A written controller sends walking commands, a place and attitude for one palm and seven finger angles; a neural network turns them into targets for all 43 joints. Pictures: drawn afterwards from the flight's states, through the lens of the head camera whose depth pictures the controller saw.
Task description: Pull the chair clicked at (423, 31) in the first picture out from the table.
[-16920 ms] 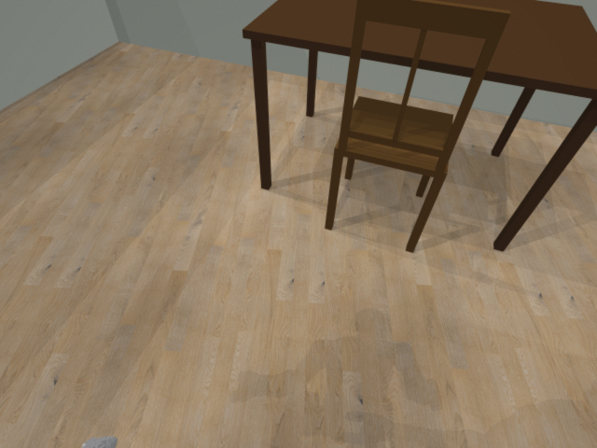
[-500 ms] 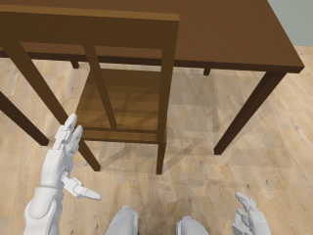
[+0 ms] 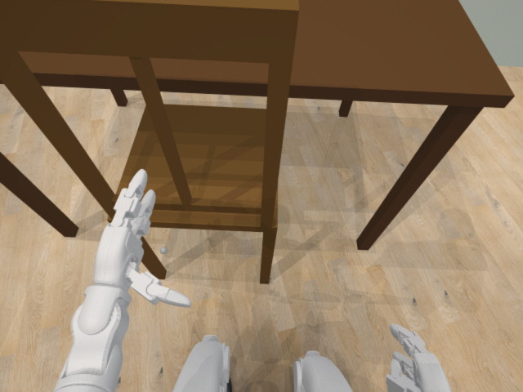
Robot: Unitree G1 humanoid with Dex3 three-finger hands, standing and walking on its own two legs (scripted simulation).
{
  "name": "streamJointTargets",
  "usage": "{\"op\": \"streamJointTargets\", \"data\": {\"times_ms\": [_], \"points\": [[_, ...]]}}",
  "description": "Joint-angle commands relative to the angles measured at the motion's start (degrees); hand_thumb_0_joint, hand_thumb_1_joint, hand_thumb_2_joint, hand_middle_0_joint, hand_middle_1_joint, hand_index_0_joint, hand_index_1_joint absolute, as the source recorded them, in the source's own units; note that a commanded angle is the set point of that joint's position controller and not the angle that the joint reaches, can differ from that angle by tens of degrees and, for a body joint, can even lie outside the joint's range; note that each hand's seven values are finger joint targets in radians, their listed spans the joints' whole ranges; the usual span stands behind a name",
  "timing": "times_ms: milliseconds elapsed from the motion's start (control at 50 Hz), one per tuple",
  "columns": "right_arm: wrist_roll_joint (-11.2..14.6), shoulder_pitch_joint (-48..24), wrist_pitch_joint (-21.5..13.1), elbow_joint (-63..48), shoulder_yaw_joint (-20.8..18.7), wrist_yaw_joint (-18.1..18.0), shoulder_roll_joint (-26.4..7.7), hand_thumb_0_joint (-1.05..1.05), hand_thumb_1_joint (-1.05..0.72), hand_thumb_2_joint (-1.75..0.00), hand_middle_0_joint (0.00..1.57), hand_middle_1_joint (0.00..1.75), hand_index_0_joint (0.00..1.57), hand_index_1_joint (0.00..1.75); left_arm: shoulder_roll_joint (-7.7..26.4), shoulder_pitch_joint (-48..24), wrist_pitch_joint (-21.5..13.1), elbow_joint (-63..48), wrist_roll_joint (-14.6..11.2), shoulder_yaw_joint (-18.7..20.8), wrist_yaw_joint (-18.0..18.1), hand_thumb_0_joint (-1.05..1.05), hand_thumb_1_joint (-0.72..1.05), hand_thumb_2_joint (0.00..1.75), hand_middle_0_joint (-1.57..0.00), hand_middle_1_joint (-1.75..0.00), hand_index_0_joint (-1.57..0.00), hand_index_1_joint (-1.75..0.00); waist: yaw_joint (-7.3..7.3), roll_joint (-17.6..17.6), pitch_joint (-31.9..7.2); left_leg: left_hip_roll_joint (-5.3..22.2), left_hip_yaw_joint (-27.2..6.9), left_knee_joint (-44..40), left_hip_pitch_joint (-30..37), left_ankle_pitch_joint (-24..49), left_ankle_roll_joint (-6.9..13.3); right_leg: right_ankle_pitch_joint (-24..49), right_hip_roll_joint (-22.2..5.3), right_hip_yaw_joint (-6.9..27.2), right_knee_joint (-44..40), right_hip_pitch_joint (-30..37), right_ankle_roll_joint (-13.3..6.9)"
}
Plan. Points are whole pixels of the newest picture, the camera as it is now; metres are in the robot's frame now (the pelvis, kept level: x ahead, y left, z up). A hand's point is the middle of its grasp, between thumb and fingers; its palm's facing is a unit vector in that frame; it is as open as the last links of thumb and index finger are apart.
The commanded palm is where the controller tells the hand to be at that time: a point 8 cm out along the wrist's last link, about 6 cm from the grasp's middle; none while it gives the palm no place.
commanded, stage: aim the fingers beside a spindle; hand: left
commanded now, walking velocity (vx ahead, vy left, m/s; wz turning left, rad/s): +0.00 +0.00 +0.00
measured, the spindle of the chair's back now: (169, 147) +0.49 +0.17 +0.05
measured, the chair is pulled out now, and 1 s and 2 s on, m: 0.00 0.00 0.00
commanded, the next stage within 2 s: push the fingers through the gap in 0.84 s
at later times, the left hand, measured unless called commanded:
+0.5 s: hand (172, 236) +0.34 +0.15 +0.02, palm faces -0.03 -1.00 -0.04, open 17.0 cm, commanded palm +0.32 +0.20 +0.02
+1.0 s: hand (177, 233) +0.35 +0.14 +0.01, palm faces -0.04 -1.00 -0.04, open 17.0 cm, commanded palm +0.33 +0.20 +0.02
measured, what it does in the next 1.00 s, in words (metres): stands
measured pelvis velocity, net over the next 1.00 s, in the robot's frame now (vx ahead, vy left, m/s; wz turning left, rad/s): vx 0.00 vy -0.01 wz -0.01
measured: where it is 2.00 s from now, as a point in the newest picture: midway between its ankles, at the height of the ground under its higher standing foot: outside the picture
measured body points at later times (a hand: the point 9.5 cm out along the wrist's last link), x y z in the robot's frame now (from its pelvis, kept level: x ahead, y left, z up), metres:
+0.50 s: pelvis +0.00 +0.00 -0.01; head +0.11 +0.00 +0.43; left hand +0.34 +0.20 +0.02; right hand +0.14 -0.25 -0.12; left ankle +0.06 +0.11 -0.63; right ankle +0.00 -0.11 -0.63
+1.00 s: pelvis +0.00 -0.01 -0.01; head +0.11 +0.00 +0.43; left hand +0.34 +0.20 +0.02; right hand +0.15 -0.25 -0.12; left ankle +0.06 +0.11 -0.63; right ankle +0.00 -0.11 -0.63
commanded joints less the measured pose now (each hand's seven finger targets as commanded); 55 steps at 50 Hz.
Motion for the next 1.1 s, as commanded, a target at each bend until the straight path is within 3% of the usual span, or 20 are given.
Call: {"op": "streamJointTargets", "data": {"times_ms": [0, 60, 120, 140, 200, 320, 440, 520, 560, 580, 660, 760, 780, 860, 920, 960, 1020, 1080], "points": [[0.28, 0.24, -1.92, -6.89, -3.58, -0.5, -8.05, 0.0, -0.9, -0.9, 0.2, 0.3, 0.2, 0.3, 6.59, -14.06, -4.56, -10.44, 0.14, 2.73, 1.28, 0.0, -0.5, 0.3, -0.06, -0.08, -0.06, -0.08, -1.19, 0.27, -17.76, -1.22, -2.35, -7.98, 17.94, 9.69, 1.09, 12.33, 0.88, 1.79, -10.67, 2.55, -0.51], [0.16, 0.6, -1.72, -6.83, -3.72, -0.32, -8.14, 0.0, -0.9, -0.9, 0.2, 0.3, 0.2, 0.3, 6.55, -13.88, -4.7, -10.14, 0.27, 2.35, 1.48, 0.0, -0.5, 0.3, -0.06, -0.08, -0.06, -0.08, -0.79, 1.5, -19.7, -1.2, -2.46, -7.5, 19.0, 11.29, 1.02, 13.36, 0.98, 1.82, -10.1, 2.4, -0.66], [0.1, 0.79, -1.05, -6.48, -3.72, -0.22, -8.06, 0.0, -0.9, -0.9, 0.2, 0.3, 0.2, 0.3, 6.88, -15.09, -4.5, -8.11, 0.43, 3.19, 1.73, 0.0, -0.5, 0.3, -0.06, -0.08, -0.06, -0.08, -0.72, -0.1, -19.71, -1.3, -2.0, -7.0, 17.23, 10.96, 0.95, 14.08, 0.89, 2.19, -9.91, 3.26, -0.44], [0.16, 0.57, -0.93, -6.5, -3.63, -0.11, -7.98, 0.0, -0.9, -0.9, 0.2, 0.3, 0.2, 0.3, 5.6, -16.35, -4.51, -8.23, 0.62, 1.64, 1.76, 0.0, -0.5, 0.3, -0.06, -0.08, -0.06, -0.08, -1.18, 0.9, -19.41, -1.35, -1.98, -6.81, 17.35, 10.84, 1.0, 13.99, 0.85, 2.19, -9.83, 2.42, -0.48], [-0.01, 1.08, -0.45, -5.98, -3.71, -0.02, -8.07, 0.0, -0.9, -0.9, 0.2, 0.3, 0.2, 0.3, 6.21, -18.48, -4.55, -6.73, 0.77, 2.46, 2.23, 0.0, -0.5, 0.3, -0.06, -0.08, -0.06, -0.08, -1.38, -0.27, -20.28, -1.31, -2.05, -6.05, 16.48, 10.69, 1.03, 14.14, 0.93, 2.27, -9.29, 2.33, -0.43], [0.04, 1.21, 0.43, -6.62, -3.75, 0.14, -7.85, 0.0, -0.9, -0.9, 0.2, 0.3, 0.2, 0.3, 8.21, -17.48, -4.97, -7.49, 0.68, 5.02, 2.72, 0.0, -0.5, 0.3, -0.06, -0.08, -0.06, -0.08, -0.14, 0.55, -22.83, -1.57, -1.28, -6.06, 16.91, 12.6, 1.04, 16.75, 1.03, 2.93, -9.16, 4.99, -0.4], [0.39, 1.43, 0.88, -6.72, -3.8, 0.12, -7.79, 0.0, -0.9, -0.9, 0.2, 0.3, 0.2, 0.3, 6.55, -14.91, -4.63, -7.39, -0.04, 3.38, 1.74, 0.0, -0.5, 0.3, -0.06, -0.08, -0.06, -0.08, -0.95, -1.36, -20.64, -1.55, -0.94, -6.14, 15.67, 12.6, 1.22, 18.09, 1.04, 3.19, -9.85, 5.84, -0.08], [0.38, 1.43, 0.62, -6.47, -3.88, 0.08, -7.88, 0.0, -0.9, -0.9, 0.2, 0.3, 0.2, 0.3, 4.96, -16.21, -4.92, -7.75, 0.04, 1.2, 1.39, 0.0, -0.5, 0.3, -0.06, -0.08, -0.06, -0.08, -1.66, -0.44, -19.65, -1.41, -1.6, -6.18, 16.77, 11.97, 1.19, 16.38, 0.98, 2.48, -9.77, 3.34, -0.24], [0.36, 1.6, 0.46, -6.18, -3.99, -0.13, -8.11, 0.0, -0.9, -0.9, 0.2, 0.3, 0.2, 0.3, 6.84, -16.73, -5.34, -7.76, 0.34, 2.81, 1.69, 0.0, -0.5, 0.3, -0.06, -0.08, -0.06, -0.08, -1.38, -0.61, -19.61, -1.42, -1.6, -5.83, 16.21, 11.57, 1.23, 15.75, 1.08, 2.71, -9.61, 3.3, -0.36], [0.26, 1.17, 0.44, -6.31, -3.9, -0.09, -7.88, 0.0, -0.9, -0.9, 0.2, 0.3, 0.2, 0.3, 5.8, -16.9, -5.55, -8.14, 0.36, 1.92, 1.74, 0.0, -0.5, 0.3, -0.06, -0.08, -0.06, -0.08, -1.46, -0.1, -20.34, -1.58, -1.45, -5.79, 16.66, 11.53, 1.29, 15.85, 0.94, 2.88, -9.77, 3.35, -0.27], [0.12, 1.33, 0.51, -5.96, -3.88, -0.17, -8.07, 0.0, -0.9, -0.9, 0.2, 0.3, 0.2, 0.3, 7.63, -18.47, -5.91, -7.28, 0.93, 3.63, 2.43, 0.0, -0.5, 0.3, -0.06, -0.08, -0.06, -0.08, -1.08, 1.04, -20.43, -1.47, -1.67, -5.56, 16.82, 12.0, 1.15, 15.65, 1.12, 2.55, -8.9, 2.46, -0.51], [0.15, 1.43, 0.82, -6.68, -3.83, 0.06, -8.09, 0.0, -0.9, -0.9, 0.2, 0.3, 0.2, 0.3, 6.62, -17.43, -5.11, -6.85, 1.11, 2.63, 2.42, 0.0, -0.5, 0.3, -0.06, -0.08, -0.06, -0.08, -0.8, 1.07, -21.9, -1.39, -1.93, -5.92, 18.04, 13.3, 1.01, 16.69, 1.18, 2.24, -8.64, 3.09, -0.59], [0.16, 1.19, 0.92, -6.72, -3.75, 0.25, -7.88, 0.0, -0.9, -0.9, 0.2, 0.3, 0.2, 0.3, 5.1, -17.89, -4.89, -7.21, 1.09, 1.14, 2.31, 0.0, -0.5, 0.3, -0.06, -0.08, -0.06, -0.08, -1.09, 1.79, -21.78, -1.43, -1.89, -5.96, 18.86, 13.52, 0.98, 16.9, 1.06, 2.2, -8.92, 2.56, -0.55], [0.22, 1.51, 1.38, -6.82, -3.7, 0.17, -8.01, 0.0, -0.9, -0.9, 0.2, 0.3, 0.2, 0.3, 6.05, -17.38, -3.99, -5.63, 0.96, 2.19, 2.39, 0.0, -0.5, 0.3, -0.06, -0.08, -0.06, -0.08, -1.26, -0.29, -20.51, -1.55, -1.49, -5.69, 16.55, 12.42, 1.22, 16.91, 1.2, 2.57, -9.34, 3.65, -0.34], [0.18, 1.32, 1.67, -6.81, -3.57, 0.04, -7.85, 0.0, -0.9, -0.9, 0.2, 0.3, 0.2, 0.3, 8.12, -17.48, -4.39, -5.07, 0.49, 5.14, 2.52, 0.0, -0.5, 0.3, -0.06, -0.08, -0.06, -0.08, -0.67, -1.78, -20.56, -1.79, -1.02, -5.66, 14.57, 11.64, 1.22, 17.05, 1.14, 3.26, -9.75, 5.8, -0.18], [0.14, 1.49, 1.44, -6.37, -3.59, -0.19, -7.88, 0.0, -0.9, -0.9, 0.2, 0.3, 0.2, 0.3, 9.24, -20.45, -5.15, -5.83, 0.51, 5.67, 2.39, 0.0, -0.5, 0.3, -0.06, -0.08, -0.06, -0.08, -1.14, -0.32, -21.13, -1.65, -0.94, -4.89, 14.64, 12.38, 1.31, 17.91, 1.21, 3.61, -9.18, 5.22, -0.2], [0.0, 1.87, 1.06, -5.77, -3.56, -0.07, -7.73, 0.0, -0.9, -0.9, 0.2, 0.3, 0.2, 0.3, 7.48, -21.71, -5.75, -6.03, 0.42, 3.85, 1.7, 0.0, -0.5, 0.3, -0.06, -0.08, -0.06, -0.08, -1.39, 2.02, -22.36, -1.61, -1.19, -4.91, 17.14, 14.19, 1.06, 19.0, 1.16, 3.11, -8.82, 4.25, -0.36], [0.1, 2.2, 0.92, -5.05, -3.75, -0.08, -8.03, 0.0, -0.9, -0.9, 0.2, 0.3, 0.2, 0.3, 5.72, -24.2, -5.32, -3.92, 0.49, 1.72, 1.17, 0.0, -0.5, 0.3, -0.06, -0.08, -0.06, -0.08, -2.65, 1.01, -21.15, -1.39, -1.76, -5.0, 17.66, 13.25, 1.07, 17.43, 1.25, 2.6, -9.19, 1.97, -0.29]]}}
